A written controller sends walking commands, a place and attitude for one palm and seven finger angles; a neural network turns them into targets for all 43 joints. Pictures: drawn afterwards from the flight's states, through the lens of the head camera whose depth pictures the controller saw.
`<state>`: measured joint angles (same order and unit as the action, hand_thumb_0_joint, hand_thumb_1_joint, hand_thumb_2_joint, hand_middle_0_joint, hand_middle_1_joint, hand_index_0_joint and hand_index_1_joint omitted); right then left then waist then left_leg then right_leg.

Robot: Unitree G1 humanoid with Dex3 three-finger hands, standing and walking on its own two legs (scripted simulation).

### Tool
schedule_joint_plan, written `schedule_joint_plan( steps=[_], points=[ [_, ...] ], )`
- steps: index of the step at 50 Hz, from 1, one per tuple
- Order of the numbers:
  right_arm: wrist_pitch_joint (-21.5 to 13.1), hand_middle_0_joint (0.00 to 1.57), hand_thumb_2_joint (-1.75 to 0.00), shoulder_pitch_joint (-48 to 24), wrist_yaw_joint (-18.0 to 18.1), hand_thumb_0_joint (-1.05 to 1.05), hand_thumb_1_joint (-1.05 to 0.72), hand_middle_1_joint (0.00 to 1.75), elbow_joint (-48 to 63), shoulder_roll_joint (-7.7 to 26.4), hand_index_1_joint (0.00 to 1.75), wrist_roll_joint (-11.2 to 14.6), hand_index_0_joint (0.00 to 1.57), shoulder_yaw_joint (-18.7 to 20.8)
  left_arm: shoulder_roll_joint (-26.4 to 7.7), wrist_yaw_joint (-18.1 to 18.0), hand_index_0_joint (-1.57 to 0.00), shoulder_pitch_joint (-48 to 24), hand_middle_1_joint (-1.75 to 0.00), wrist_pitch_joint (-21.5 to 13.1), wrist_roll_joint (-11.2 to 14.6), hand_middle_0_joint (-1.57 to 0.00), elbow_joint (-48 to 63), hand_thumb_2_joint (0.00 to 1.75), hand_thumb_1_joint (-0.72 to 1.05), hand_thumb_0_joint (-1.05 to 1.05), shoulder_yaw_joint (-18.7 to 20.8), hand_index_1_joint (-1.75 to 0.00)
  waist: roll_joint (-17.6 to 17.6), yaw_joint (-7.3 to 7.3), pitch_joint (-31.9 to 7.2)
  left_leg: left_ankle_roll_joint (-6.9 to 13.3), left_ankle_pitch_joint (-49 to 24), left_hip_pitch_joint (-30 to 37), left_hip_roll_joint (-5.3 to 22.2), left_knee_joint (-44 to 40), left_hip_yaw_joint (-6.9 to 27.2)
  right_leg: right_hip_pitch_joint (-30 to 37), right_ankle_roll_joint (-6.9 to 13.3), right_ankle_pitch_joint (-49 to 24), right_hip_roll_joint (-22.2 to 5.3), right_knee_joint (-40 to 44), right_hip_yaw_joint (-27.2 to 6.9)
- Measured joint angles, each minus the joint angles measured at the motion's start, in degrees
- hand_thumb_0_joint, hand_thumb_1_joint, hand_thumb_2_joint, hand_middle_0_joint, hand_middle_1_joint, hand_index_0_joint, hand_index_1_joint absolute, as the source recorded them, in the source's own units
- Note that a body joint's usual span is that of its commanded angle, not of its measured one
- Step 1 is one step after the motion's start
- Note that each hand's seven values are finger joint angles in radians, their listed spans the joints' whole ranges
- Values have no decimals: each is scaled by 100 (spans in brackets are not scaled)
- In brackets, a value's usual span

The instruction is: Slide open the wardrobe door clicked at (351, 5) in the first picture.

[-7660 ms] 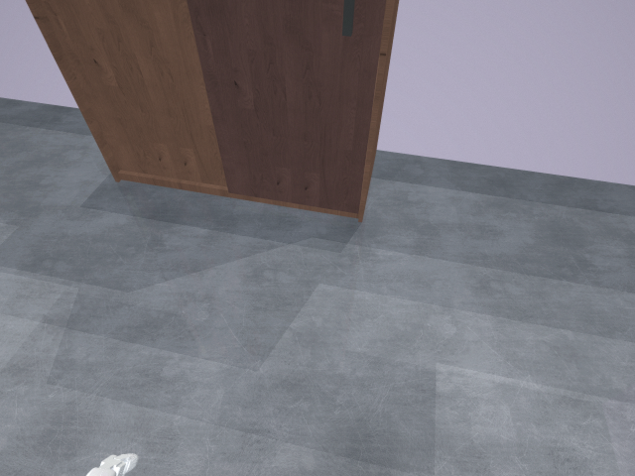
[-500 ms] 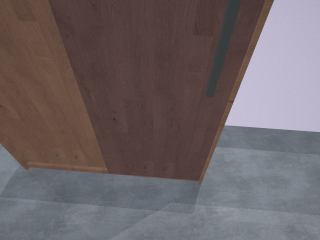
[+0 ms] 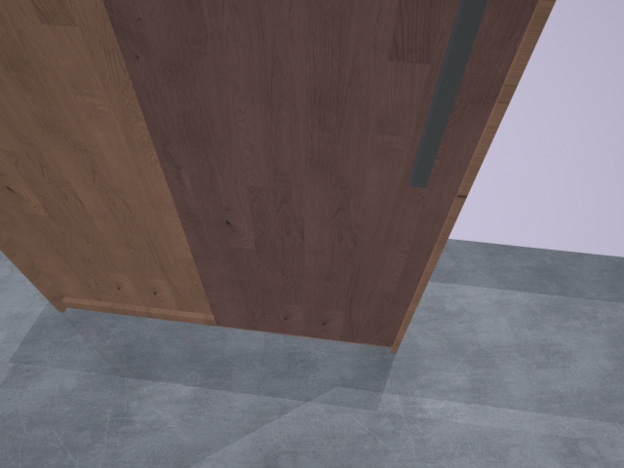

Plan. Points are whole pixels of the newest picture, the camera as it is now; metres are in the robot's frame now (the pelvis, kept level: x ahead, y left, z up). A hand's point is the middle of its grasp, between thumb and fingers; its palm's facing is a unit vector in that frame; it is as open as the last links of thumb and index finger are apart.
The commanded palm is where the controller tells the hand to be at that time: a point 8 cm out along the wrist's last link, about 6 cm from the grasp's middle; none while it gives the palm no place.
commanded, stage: look again from close up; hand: right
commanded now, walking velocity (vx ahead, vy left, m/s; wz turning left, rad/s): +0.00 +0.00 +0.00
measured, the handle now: (441, 91) +0.60 -0.15 +0.20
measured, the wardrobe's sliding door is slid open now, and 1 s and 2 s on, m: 0.00 0.00 0.00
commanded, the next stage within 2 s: shuffle to correct the standing spot in 0.78 s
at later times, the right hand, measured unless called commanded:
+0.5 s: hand out of the picture +0.04 -0.18 -0.17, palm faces +0.01 +0.98 -0.21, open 7.3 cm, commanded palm none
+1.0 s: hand out of the picture +0.06 -0.17 -0.18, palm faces +0.02 +0.98 -0.20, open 7.4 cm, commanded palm none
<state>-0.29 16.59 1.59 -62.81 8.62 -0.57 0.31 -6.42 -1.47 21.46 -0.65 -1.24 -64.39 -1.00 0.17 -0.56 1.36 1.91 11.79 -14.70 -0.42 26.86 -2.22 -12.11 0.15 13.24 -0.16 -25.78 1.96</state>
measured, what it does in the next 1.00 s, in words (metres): stands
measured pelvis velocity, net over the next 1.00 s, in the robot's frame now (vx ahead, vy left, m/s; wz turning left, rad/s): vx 0.05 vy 0.01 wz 0.00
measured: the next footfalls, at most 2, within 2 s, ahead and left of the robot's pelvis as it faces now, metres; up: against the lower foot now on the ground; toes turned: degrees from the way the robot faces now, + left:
left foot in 1.52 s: +0.31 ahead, +0.15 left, +0.00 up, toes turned +4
right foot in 1.86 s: +0.23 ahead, -0.09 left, +0.00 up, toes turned -9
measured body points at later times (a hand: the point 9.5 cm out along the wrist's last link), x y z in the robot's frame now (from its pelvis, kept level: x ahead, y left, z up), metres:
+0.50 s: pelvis +0.03 +0.00 +0.00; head +0.04 +0.01 +0.45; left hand +0.04 +0.22 -0.16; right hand +0.05 -0.23 -0.15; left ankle +0.03 +0.10 -0.74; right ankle +0.01 -0.12 -0.74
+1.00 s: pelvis +0.05 +0.01 +0.00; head +0.06 +0.01 +0.45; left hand +0.04 +0.22 -0.16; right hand +0.06 -0.22 -0.16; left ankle +0.03 +0.10 -0.74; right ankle +0.01 -0.12 -0.74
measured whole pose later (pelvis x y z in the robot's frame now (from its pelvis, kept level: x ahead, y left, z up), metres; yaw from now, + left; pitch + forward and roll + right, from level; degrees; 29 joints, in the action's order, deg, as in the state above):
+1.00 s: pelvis +0.05 +0.01 +0.00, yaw +0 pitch -1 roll +0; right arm -0.6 14.8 1.5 -63.4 9.4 -0.9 0.2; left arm -8.2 -1.5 16.3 -0.7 -1.3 -65.1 -1.0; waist 0.1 -0.2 1.8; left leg 2.3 16.1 -10.4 -1.2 26.8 -2.5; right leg -7.8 -0.4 17.2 -0.9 -25.6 1.6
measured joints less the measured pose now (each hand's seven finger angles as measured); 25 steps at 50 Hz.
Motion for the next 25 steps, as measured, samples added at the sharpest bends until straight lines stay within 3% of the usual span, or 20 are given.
schedule_joint_plan(
  steps=[25],
  points=[
    [-59, 19, -89, -183, 27, 1, -92, 30, -99, 45, 30, -17, 20, -47, -237, -46, -20, -637, -30, -74, 26, -20, 20, 90, 92, 1, 22, -30, -29, 52, 53, -26, 245, 337, -8, -61, 76, 429, -3, 190, 4, 209, 68]
  ],
)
